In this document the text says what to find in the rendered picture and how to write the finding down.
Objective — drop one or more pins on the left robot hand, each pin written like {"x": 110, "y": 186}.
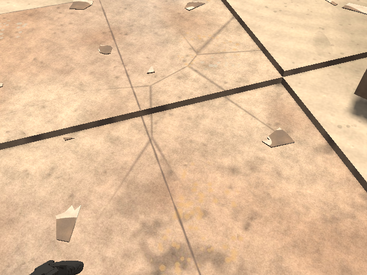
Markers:
{"x": 59, "y": 268}

